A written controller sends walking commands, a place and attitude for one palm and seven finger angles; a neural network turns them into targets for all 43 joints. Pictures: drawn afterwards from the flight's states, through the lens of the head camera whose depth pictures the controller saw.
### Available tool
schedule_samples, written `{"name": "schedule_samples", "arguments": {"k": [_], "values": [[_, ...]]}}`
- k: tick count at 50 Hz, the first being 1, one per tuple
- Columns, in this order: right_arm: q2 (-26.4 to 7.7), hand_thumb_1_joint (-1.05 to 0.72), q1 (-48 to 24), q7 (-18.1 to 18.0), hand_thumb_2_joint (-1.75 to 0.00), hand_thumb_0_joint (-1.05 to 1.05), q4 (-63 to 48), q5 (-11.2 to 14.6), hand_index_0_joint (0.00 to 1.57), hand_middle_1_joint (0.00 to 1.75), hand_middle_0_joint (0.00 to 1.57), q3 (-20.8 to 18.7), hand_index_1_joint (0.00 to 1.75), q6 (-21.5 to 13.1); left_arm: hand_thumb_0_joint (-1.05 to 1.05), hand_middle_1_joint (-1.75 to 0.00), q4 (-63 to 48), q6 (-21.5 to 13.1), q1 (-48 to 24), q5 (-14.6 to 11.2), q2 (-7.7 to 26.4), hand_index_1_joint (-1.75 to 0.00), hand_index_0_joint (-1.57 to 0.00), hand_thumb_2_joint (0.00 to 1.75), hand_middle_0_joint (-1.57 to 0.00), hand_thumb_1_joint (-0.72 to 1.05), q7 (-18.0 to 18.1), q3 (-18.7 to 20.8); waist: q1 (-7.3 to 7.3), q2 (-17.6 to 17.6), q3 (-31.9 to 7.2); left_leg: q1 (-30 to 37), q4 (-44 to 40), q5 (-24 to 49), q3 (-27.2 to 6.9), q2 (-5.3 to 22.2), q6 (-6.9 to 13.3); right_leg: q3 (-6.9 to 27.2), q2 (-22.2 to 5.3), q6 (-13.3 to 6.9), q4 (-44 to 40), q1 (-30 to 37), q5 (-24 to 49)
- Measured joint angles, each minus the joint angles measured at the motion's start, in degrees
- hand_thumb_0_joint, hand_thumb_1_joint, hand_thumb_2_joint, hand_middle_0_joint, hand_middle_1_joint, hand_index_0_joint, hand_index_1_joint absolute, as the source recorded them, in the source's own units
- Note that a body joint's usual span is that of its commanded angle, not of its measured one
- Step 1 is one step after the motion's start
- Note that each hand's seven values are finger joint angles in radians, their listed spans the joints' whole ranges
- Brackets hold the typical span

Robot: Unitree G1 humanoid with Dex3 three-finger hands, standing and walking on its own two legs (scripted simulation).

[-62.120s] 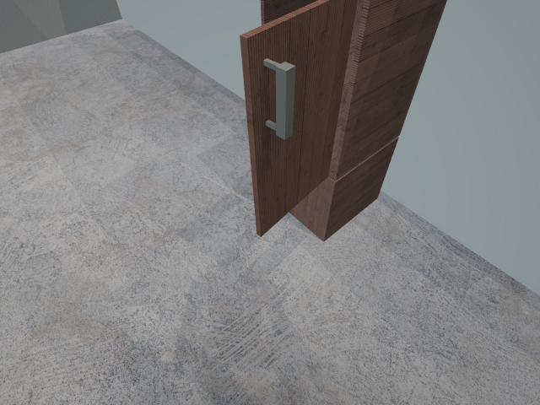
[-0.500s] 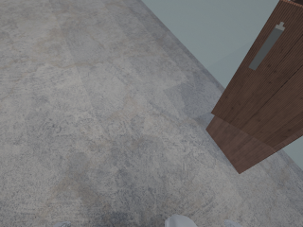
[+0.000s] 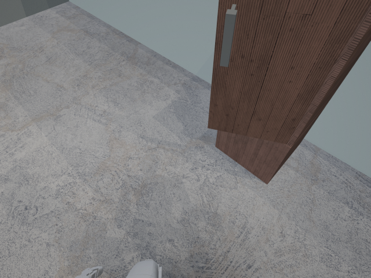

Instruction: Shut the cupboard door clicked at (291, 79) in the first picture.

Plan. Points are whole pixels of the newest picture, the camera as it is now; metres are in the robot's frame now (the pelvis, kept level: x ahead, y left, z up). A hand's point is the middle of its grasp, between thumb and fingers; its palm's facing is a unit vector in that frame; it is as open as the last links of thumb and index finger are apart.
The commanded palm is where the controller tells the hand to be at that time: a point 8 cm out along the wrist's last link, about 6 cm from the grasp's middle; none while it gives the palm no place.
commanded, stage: turn to face it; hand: left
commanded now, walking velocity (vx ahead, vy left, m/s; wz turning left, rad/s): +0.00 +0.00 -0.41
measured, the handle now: (229, 36) +0.71 -0.10 +0.12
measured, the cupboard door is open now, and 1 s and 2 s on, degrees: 28 28 28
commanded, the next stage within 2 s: take the last steps up to it in 0.32 s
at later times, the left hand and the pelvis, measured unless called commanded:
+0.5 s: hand (112, 274) +0.15 +0.19 -0.16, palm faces -0.21 -0.95 -0.23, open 7.4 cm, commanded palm none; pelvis +0.01 +0.01 +0.00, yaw -12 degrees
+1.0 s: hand out of the picture +0.13 +0.13 -0.20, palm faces -0.23 -0.97 -0.13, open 7.4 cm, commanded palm none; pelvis +0.12 -0.04 -0.02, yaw -16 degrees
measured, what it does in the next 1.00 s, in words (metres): walks ahead, turning right: left foot, then right foot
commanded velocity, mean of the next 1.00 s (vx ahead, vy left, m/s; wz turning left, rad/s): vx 0.17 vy -0.07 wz -0.21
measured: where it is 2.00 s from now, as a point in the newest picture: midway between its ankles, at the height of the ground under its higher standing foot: (212, 269)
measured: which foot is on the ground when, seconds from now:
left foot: up 0.00-0.12, down 0.14-0.54, up 0.56-0.92, down 0.94-1.00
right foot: down 0.00-0.14, up 0.16-0.52, down 0.54-0.96, up 0.98-1.00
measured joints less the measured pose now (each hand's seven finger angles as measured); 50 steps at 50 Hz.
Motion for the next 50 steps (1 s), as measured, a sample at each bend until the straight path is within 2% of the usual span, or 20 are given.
{"name": "schedule_samples", "arguments": {"k": [4,7,10,13,15,19,22,25,27,28,30,32,34,37,40,45,47,48,50], "values": [[1.07,-0.91,-0.63,-0.12,-0.9,0.01,-0.29,0.27,0.19,0.29,0.2,0.41,0.3,-0.49,0.01,-0.3,0.37,0.22,0.66,0.2,0.15,-0.3,-0.21,0.9,-0.2,0.91,-0.1,0.26,0.85,-1.25,-0.83,3.55,-10.43,0.37,0.14,-1.46,0.4,1.95,0.72,0.7,0.72,-0.3,-0.49],[1.58,-0.91,-0.16,-0.27,-0.9,0.01,-0.71,0.34,0.2,0.29,0.2,0.95,0.3,-1.58,0.01,-0.3,0.68,0.77,1.29,-0.13,0.56,-0.3,-0.21,0.9,-0.2,0.91,-0.02,0.62,0.99,-1.6,-1.89,9.05,-23.05,6.19,0.43,-2.18,1.46,3.12,1.88,1.79,3.58,-1.73,-2.11],[3.02,-0.91,0.33,-0.46,-0.9,0.01,-0.53,-0.47,0.2,0.29,0.2,1.83,0.3,-2.32,0.01,-0.3,1.08,1.72,0.83,-0.51,1.93,-0.29,-0.21,0.9,-0.2,0.91,0.0,1.28,1.24,-3.73,-1.53,9.45,-22.56,5.6,2.33,-2.21,5.08,2.76,1.85,1.7,15.4,-5.97,-10.86],[4.01,-0.91,1.65,-0.89,-0.9,0.01,-0.35,-0.98,0.2,0.29,0.21,2.6,0.3,-2.64,0.01,-0.3,1.43,1.93,0.58,-0.18,2.7,-0.29,-0.2,0.9,-0.2,0.91,-0.43,1.86,1.27,-3.95,-1.06,11.36,-24.95,6.57,3.79,-1.17,5.78,0.32,1.45,2.59,28.28,-9.76,-12.79],[4.32,-0.91,2.57,-1.19,-0.89,0.01,0.07,-1.04,0.2,0.3,0.21,2.79,0.3,-2.71,0.01,-0.3,1.59,1.92,0.43,-0.21,2.81,-0.29,-0.2,0.9,-0.2,0.91,-0.67,2.05,1.21,-3.47,-0.89,12.59,-27.07,7.59,4.49,-0.59,5.77,-0.84,0.64,3.14,31.85,-10.67,-11.98],[4.46,-0.91,4.03,-1.25,-0.89,0.01,1.48,-1.06,0.2,0.3,0.21,2.48,0.3,-2.64,0.01,-0.3,1.93,2.1,0.19,-0.34,2.44,-0.29,-0.2,0.9,-0.19,0.91,-0.82,1.92,0.8,-2.07,-0.82,14.02,-29.1,8.36,5.99,0.53,5.4,-2.4,-1.0,3.58,27.72,-8.9,-11.41],[4.2,-0.91,4.94,-1.04,-0.89,0.01,2.75,-1.1,0.2,0.3,0.21,1.98,0.3,-2.42,0.01,-0.3,2.33,2.15,-0.33,-0.34,1.82,-0.29,-0.2,0.9,-0.19,0.91,-0.82,1.56,0.03,-0.96,-0.8,14.18,-28.52,7.91,6.98,1.21,4.85,-3.46,-1.61,3.25,19.89,-5.68,-11.47],[3.54,-0.91,6.04,-0.71,-0.89,0.01,4.17,-1.07,0.2,0.3,0.21,1.44,0.3,-1.98,0.01,-0.3,2.6,1.72,-0.56,-0.32,0.97,-0.29,-0.2,0.9,-0.19,0.91,-1.01,1.15,-0.54,0.24,-1.25,13.7,-26.23,6.54,7.92,2.03,3.86,-4.84,-1.31,2.48,10.57,-1.32,-8.19],[2.95,-0.91,7.27,-0.45,-0.89,0.01,5.13,-0.79,0.2,0.3,0.21,0.98,0.3,-1.57,0.01,-0.3,2.69,0.94,0.11,-0.06,0.56,-0.29,-0.2,0.9,-0.19,0.91,-1.4,0.99,-0.54,0.72,-2.46,12.61,-22.79,4.37,8.54,2.65,3.09,-5.21,-0.88,1.14,2.65,2.4,-6.33],[2.34,-0.91,7.38,-0.39,-0.89,0.01,5.99,-0.6,0.2,0.3,0.21,0.64,0.3,-1.11,0.01,-0.3,3.17,0.44,0.25,0.16,-0.15,-0.29,-0.2,0.9,-0.19,0.91,-1.35,0.9,-0.63,1.93,-2.61,11.44,-19.14,-0.25,7.33,3.05,2.95,-5.45,-0.06,0.16,2.82,2.56,-6.25],[1.52,-0.91,7.61,-0.18,-0.89,0.01,7.26,-0.6,0.2,0.3,0.21,0.26,0.3,0.05,0.01,-0.3,3.54,-0.32,1.35,0.16,-1.31,-0.29,-0.2,0.9,-0.19,0.91,-1.04,0.41,-0.86,3.0,-3.31,7.4,-8.64,-5.44,3.69,1.55,3.24,-5.96,0.54,-1.18,2.22,3.63,-5.57],[1.32,-0.91,7.4,0.14,-0.9,0.01,7.93,-0.77,0.2,0.29,0.21,0.04,0.3,0.21,0.0,-0.3,3.91,-1.05,3.05,0.08,-1.95,-0.29,-0.2,0.9,-0.2,0.91,-0.5,0.32,-0.54,2.49,-3.8,3.74,-0.52,-4.34,2.61,0.26,3.26,-5.62,0.63,-1.87,-0.71,5.7,-4.21],[1.38,-0.91,6.78,0.56,-0.9,0.01,7.68,-0.95,0.2,0.29,0.21,-0.11,0.3,-0.26,0.0,-0.3,4.74,-1.71,4.67,-0.06,-2.2,-0.29,-0.2,0.9,-0.2,0.91,-0.17,0.16,-0.58,1.68,-3.9,0.8,2.99,-1.02,2.51,-0.02,2.89,-5.29,0.82,-2.15,-3.96,7.78,-2.93],[1.69,-0.91,5.59,0.96,-0.9,0.01,6.64,-1.07,0.2,0.29,0.2,-0.33,0.3,-1.21,0.0,-0.3,6.43,-2.49,6.46,-0.12,-2.45,-0.29,-0.2,0.9,-0.2,0.91,-0.04,-0.13,-0.97,0.83,-3.68,-1.97,2.17,3.63,2.47,0.43,2.31,-5.39,1.55,-2.47,-7.55,10.25,-2.03],[2.16,-0.91,4.28,1.04,-0.9,0.01,5.99,-1.06,0.2,0.29,0.2,-0.37,0.3,-1.72,0.0,-0.3,7.95,-3.06,7.74,0.0,-2.73,-0.29,-0.2,0.9,-0.2,0.91,-0.04,-0.34,-0.64,0.17,-3.35,-2.58,-2.46,5.37,2.52,0.85,2.16,-5.6,2.49,-2.78,-9.39,12.15,-2.38],[3.31,-0.91,1.82,0.88,-0.9,0.01,5.41,-0.94,0.19,0.29,0.2,0.15,0.3,-2.72,0.01,-0.3,10.13,-3.35,9.82,0.27,-2.74,-0.29,-0.2,0.9,-0.2,0.91,-0.05,-0.37,1.04,-1.46,-2.76,0.89,-14.43,4.79,3.67,0.19,3.25,-5.17,3.34,-2.62,-8.95,14.82,-5.51],[3.7,-0.91,1.19,0.61,-0.9,0.01,4.9,-1.01,0.19,0.29,0.2,0.63,0.3,-3.96,0.01,-0.3,11.0,-3.17,10.91,-0.04,-2.56,-0.29,-0.2,0.9,-0.2,0.91,-0.15,-0.24,1.32,-2.33,-2.67,4.73,-21.7,8.29,4.86,-0.87,4.02,-4.64,3.12,-2.23,-4.93,14.61,-8.8],[3.9,-0.91,0.83,0.36,-0.9,0.01,4.71,-1.28,0.2,0.29,0.2,0.82,0.3,-4.9,0.01,-0.3,11.4,-2.96,11.26,-0.31,-2.47,-0.29,-0.2,0.9,-0.2,0.91,-0.21,-0.1,1.25,-2.76,-2.56,5.61,-22.71,11.54,5.38,-1.06,5.92,-4.33,2.9,-2.18,0.47,12.74,-10.82],[4.57,-0.91,0.47,-0.2,-0.9,0.01,4.24,-1.49,0.2,0.29,0.2,1.47,0.3,-6.03,0.01,-0.3,11.88,-2.07,10.89,-0.56,-1.98,-0.29,-0.2,0.9,-0.2,0.91,-0.37,-0.16,1.22,-3.88,-1.88,6.73,-20.37,9.27,6.86,-0.95,7.43,-3.2,2.37,-2.2,18.22,6.02,-13.64]]}}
